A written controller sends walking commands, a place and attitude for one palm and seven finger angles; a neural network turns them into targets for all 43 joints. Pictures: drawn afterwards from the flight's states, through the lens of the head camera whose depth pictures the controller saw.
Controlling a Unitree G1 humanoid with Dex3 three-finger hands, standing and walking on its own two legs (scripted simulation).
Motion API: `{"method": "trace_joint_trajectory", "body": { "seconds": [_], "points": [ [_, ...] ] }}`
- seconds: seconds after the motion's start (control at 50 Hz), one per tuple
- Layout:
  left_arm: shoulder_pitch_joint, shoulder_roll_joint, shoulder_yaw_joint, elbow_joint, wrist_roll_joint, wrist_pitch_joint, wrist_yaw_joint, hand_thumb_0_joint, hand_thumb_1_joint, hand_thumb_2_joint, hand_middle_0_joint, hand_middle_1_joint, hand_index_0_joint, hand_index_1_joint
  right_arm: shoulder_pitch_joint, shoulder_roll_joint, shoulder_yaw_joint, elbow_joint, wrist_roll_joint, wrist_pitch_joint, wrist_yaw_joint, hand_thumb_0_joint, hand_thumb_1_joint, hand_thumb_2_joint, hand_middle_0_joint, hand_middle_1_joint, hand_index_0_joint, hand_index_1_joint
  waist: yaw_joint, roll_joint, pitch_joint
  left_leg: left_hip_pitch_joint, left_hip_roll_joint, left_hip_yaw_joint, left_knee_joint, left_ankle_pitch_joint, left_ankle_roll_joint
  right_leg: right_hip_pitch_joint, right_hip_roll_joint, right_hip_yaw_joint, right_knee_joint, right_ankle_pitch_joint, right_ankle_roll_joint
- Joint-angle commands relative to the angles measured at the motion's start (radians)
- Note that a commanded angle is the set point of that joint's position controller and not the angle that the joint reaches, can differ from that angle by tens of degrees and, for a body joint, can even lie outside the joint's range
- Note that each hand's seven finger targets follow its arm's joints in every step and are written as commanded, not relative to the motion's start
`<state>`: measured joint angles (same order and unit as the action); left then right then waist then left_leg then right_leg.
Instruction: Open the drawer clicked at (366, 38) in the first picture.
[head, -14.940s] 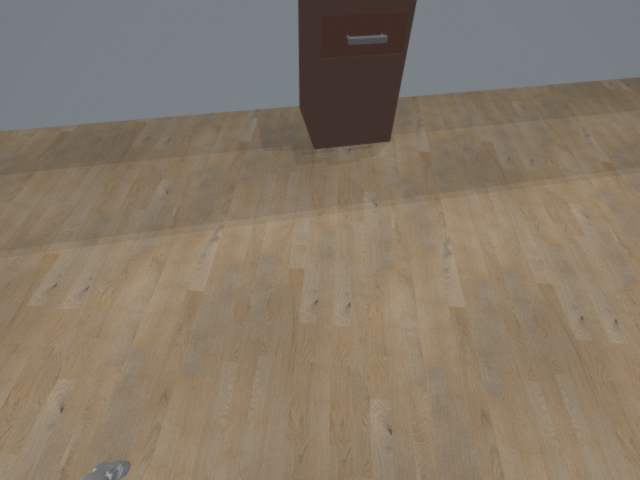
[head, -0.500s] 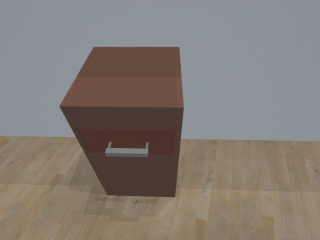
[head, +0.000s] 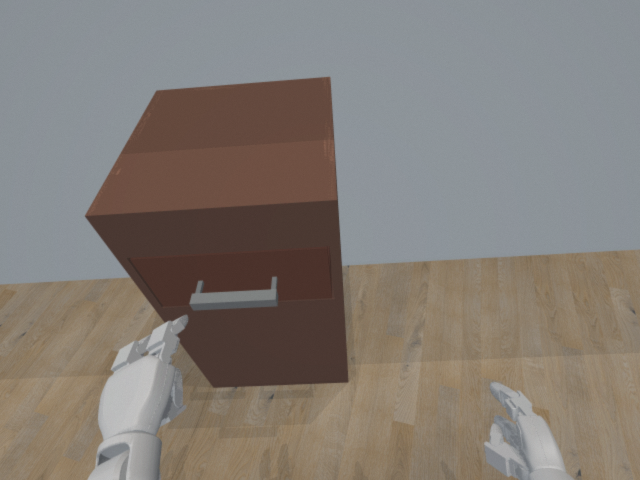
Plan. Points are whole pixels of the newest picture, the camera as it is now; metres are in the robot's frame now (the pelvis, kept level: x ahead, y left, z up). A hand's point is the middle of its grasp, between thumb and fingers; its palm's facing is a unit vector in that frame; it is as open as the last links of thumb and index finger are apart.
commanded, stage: raise the hand with hooked fingers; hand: left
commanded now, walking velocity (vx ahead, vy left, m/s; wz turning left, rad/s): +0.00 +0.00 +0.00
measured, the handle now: (236, 291) +0.50 +0.22 -0.17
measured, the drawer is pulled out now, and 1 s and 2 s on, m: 0.00 0.00 0.00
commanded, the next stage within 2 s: move the hooked fingers above the handle in 1.60 s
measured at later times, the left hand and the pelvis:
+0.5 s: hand (167, 389) +0.23 +0.21 +0.00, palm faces +0.00 -0.10 -1.00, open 10.8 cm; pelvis +0.00 -0.04 -0.01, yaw -1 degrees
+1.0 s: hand (150, 326) +0.29 +0.23 +0.06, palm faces +0.09 -0.10 -0.99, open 13.5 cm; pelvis -0.01 +0.02 +0.01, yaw -4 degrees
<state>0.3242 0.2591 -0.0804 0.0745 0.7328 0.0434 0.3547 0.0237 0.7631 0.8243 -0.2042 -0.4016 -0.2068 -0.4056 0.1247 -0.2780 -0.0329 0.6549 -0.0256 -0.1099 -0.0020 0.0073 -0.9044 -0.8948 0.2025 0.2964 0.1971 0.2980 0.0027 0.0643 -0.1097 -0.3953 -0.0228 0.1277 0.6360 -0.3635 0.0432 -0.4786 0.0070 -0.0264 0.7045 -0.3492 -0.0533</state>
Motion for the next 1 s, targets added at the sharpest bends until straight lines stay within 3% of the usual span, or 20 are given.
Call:
{"method": "trace_joint_trajectory", "body": {
  "seconds": [0.0,0.04,0.06,0.08,0.12,0.14,0.18,0.26,0.3,0.34,0.4,0.44,0.5,0.54,0.6,0.64,0.7,0.76,0.82,0.98],
  "points": [
    [0.426,0.076,0.027,-0.021,0.218,-0.069,0.026,0.0,0.527,0.74,-0.227,-0.54,-0.227,-0.54,-0.157,-0.071,-0.018,-0.259,0.006,0.091,0.058,0.0,-0.9,-0.9,0.2,0.3,0.2,0.3,0.147,-0.32,-0.046,-0.159,-0.023,-0.086,-0.026,0.257,-0.039,0.17,0.0,0.133,-0.068,0.328,-0.022],
    [0.318,0.169,0.096,-0.108,0.275,-0.104,0.063,0.0,0.48,0.72,-0.23,-0.57,-0.23,-0.57,-0.176,-0.06,-0.012,-0.279,0.009,0.125,0.063,0.0,-0.9,-0.9,0.2,0.3,0.2,0.3,0.154,-0.219,-0.076,-0.179,-0.04,-0.084,-0.011,0.196,-0.037,0.167,-0.004,0.182,-0.068,0.262,-0.025],
    [0.245,0.205,0.127,-0.194,0.315,-0.11,0.092,0.0,0.457,0.71,-0.232,-0.585,-0.232,-0.585,-0.189,-0.056,-0.016,-0.301,-0.008,0.14,0.062,0.0,-0.9,-0.9,0.2,0.3,0.2,0.3,0.156,-0.101,-0.096,-0.161,-0.049,-0.081,0.003,0.186,-0.031,0.15,0.0,0.208,-0.065,0.246,-0.031],
    [0.202,0.229,0.157,-0.222,0.341,-0.112,0.128,0.0,0.433,0.7,-0.233,-0.6,-0.233,-0.6,-0.175,-0.041,-0.017,-0.304,-0.016,0.15,0.059,0.0,-0.9,-0.9,0.2,0.3,0.2,0.3,0.151,-0.013,-0.154,-0.123,-0.051,-0.078,0.024,0.214,-0.026,0.151,0.007,0.216,-0.045,0.273,-0.037],
    [0.046,0.264,0.168,-0.33,0.377,-0.125,0.188,0.0,0.387,0.68,-0.237,-0.63,-0.237,-0.63,-0.141,-0.031,-0.022,-0.304,-0.032,0.165,0.047,0.0,-0.9,-0.9,0.2,0.3,0.2,0.3,0.126,0.094,-0.271,-0.035,-0.049,-0.097,0.081,0.295,-0.018,0.097,0.012,0.256,-0.002,0.352,-0.048],
    [-0.072,0.303,0.189,-0.401,0.392,-0.132,0.215,0.0,0.363,0.67,-0.238,-0.645,-0.238,-0.645,-0.131,-0.032,-0.023,-0.288,-0.044,0.174,0.038,0.0,-0.9,-0.9,0.2,0.3,0.2,0.3,0.097,0.064,-0.305,-0.024,-0.049,-0.119,0.119,0.292,-0.013,0.059,0.012,0.272,0.011,0.34,-0.042],
    [-0.152,0.264,0.152,-0.392,0.38,-0.143,0.241,0.0,0.317,0.65,-0.242,-0.675,-0.242,-0.675,-0.134,-0.026,-0.026,-0.276,-0.04,0.169,0.021,0.0,-0.9,-0.9,0.2,0.3,0.2,0.3,0.052,0.071,-0.297,0.001,-0.042,-0.124,0.166,0.254,-0.006,-0.028,0.0,0.281,0.002,0.273,-0.036],
    [-0.248,0.261,0.13,-0.335,0.35,-0.197,0.226,0.0,0.223,0.61,-0.248,-0.735,-0.248,-0.735,-0.146,-0.033,-0.023,-0.251,-0.047,0.147,0.013,0.0,-0.9,-0.9,0.2,0.3,0.2,0.3,-0.006,-0.048,-0.175,-0.1,-0.039,-0.143,0.233,0.147,0.003,-0.105,-0.016,0.284,-0.019,0.183,-0.011],
    [-0.194,0.237,0.112,-0.235,0.322,-0.162,0.19,0.0,0.177,0.59,-0.252,-0.765,-0.252,-0.765,-0.151,-0.037,-0.019,-0.248,-0.038,0.146,0.012,0.0,-0.9,-0.9,0.2,0.3,0.2,0.3,-0.003,-0.122,-0.155,-0.172,-0.04,-0.14,0.206,0.117,0.005,-0.014,-0.03,0.268,-0.048,0.225,0.013],
    [-0.118,0.226,0.113,-0.134,0.279,-0.073,0.129,0.0,0.13,0.57,-0.255,-0.795,-0.255,-0.795,-0.158,-0.044,-0.012,-0.248,-0.019,0.156,0.007,0.0,-0.9,-0.9,0.2,0.3,0.2,0.3,0.02,-0.171,-0.163,-0.218,-0.044,-0.132,0.154,0.125,0.001,0.115,-0.04,0.275,-0.08,0.328,0.034],
    [-0.038,0.286,0.132,-0.139,0.228,0.028,0.013,0.0,0.06,0.54,-0.26,-0.84,-0.26,-0.84,-0.156,-0.051,0.006,-0.26,0.008,0.177,-0.007,0.0,-0.9,-0.9,0.2,0.3,0.2,0.3,0.072,-0.222,-0.236,-0.212,-0.045,-0.12,0.064,0.165,-0.013,0.334,-0.066,0.288,-0.085,0.509,0.063],
    [0.01,0.325,0.167,-0.159,0.211,0.035,-0.038,0.0,0.013,0.52,-0.263,-0.87,-0.263,-0.87,-0.164,-0.053,0.025,-0.262,0.009,0.175,-0.015,0.0,-0.9,-0.9,0.2,0.3,0.2,0.3,0.092,-0.216,-0.253,-0.21,-0.045,-0.125,0.037,0.164,-0.016,0.408,-0.075,0.287,-0.064,0.583,0.07],
    [-0.029,0.312,0.167,-0.244,0.225,-0.012,-0.059,0.0,-0.057,0.49,-0.268,-0.915,-0.268,-0.915,-0.162,-0.044,0.024,-0.252,0.004,0.17,-0.021,0.0,-0.9,-0.9,0.2,0.3,0.2,0.3,0.095,-0.155,-0.17,-0.191,-0.041,-0.137,-0.011,0.137,-0.01,0.35,-0.064,0.262,-0.108,0.419,0.052],
    [-0.108,0.356,0.218,-0.333,0.242,-0.055,-0.025,0.0,-0.103,0.47,-0.272,-0.945,-0.272,-0.945,-0.157,-0.045,0.016,-0.25,-0.008,0.16,-0.027,0.0,-0.9,-0.9,0.2,0.3,0.2,0.3,0.095,-0.108,-0.182,-0.167,-0.042,-0.147,-0.013,0.14,-0.003,0.334,-0.059,0.263,-0.125,0.348,0.038],
    [-0.116,0.344,0.258,-0.331,0.267,-0.114,0.056,0.0,-0.173,0.44,-0.277,-0.99,-0.277,-0.99,-0.132,-0.033,-0.006,-0.232,-0.013,0.135,-0.029,0.0,-0.9,-0.9,0.2,0.3,0.2,0.3,0.094,-0.072,-0.214,-0.154,-0.054,-0.16,0.001,0.166,-0.003,0.312,-0.052,0.256,-0.111,0.345,0.026],
    [-0.14,0.348,0.281,-0.302,0.273,-0.109,0.11,0.0,-0.22,0.42,-0.28,-1.02,-0.28,-1.02,-0.13,-0.04,-0.022,-0.222,-0.011,0.13,-0.027,0.0,-0.9,-0.9,0.2,0.3,0.2,0.3,0.087,-0.084,-0.238,-0.142,-0.059,-0.156,0.005,0.179,-0.001,0.3,-0.041,0.236,-0.1,0.363,0.021],
    [-0.198,0.302,0.232,-0.231,0.26,-0.05,0.133,0.0,-0.29,0.39,-0.285,-1.065,-0.285,-1.065,-0.12,-0.056,-0.044,-0.204,0.008,0.128,-0.019,0.0,-0.9,-0.9,0.2,0.3,0.2,0.3,0.066,-0.071,-0.232,-0.108,-0.056,-0.135,-0.011,0.185,-0.002,0.266,-0.027,0.19,-0.106,0.335,0.018],
    [-0.286,0.249,0.131,-0.198,0.235,0.041,0.087,0.0,-0.36,0.36,-0.29,-1.11,-0.29,-1.11,-0.141,-0.067,-0.046,-0.202,0.032,0.133,-0.021,0.0,-0.9,-0.9,0.2,0.3,0.2,0.3,0.052,-0.078,-0.185,-0.051,-0.048,-0.125,-0.051,0.182,0.002,0.233,-0.015,0.137,-0.139,0.232,0.019],
    [-0.391,0.267,0.073,-0.216,0.238,0.094,0.013,0.0,-0.43,0.33,-0.295,-1.155,-0.295,-1.155,-0.156,-0.073,-0.035,-0.207,0.039,0.136,-0.037,0.0,-0.9,-0.9,0.2,0.3,0.2,0.3,0.053,-0.076,-0.177,0.024,-0.035,-0.132,-0.098,0.204,0.005,0.238,-0.009,0.101,-0.161,0.189,0.017],
    [-0.584,0.342,0.105,-0.157,0.284,0.104,-0.1,0.0,-0.5,0.3,-0.3,-1.2,-0.3,-1.2,-0.142,-0.054,0.005,-0.208,0.037,0.152,-0.048,0.0,-0.9,-0.9,0.2,0.3,0.2,0.3,0.077,-0.047,-0.073,0.121,-0.01,-0.169,-0.197,0.254,-0.014,0.247,0.012,0.038,-0.199,0.162,-0.005]
  ]
}}
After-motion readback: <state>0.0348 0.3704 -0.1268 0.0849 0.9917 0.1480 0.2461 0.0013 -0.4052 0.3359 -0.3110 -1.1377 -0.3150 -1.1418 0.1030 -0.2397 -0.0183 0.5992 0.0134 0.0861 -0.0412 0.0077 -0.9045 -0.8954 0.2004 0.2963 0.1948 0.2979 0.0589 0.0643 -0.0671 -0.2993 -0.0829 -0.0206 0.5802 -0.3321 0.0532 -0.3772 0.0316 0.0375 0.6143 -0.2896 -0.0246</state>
